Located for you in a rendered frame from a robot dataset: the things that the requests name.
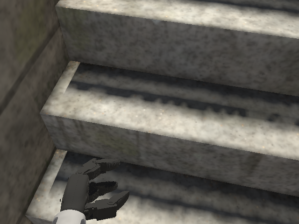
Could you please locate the left robot forearm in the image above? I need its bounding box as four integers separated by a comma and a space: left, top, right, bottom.
51, 209, 86, 224

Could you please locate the robot left hand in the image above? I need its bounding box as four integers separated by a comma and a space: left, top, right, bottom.
60, 158, 130, 221

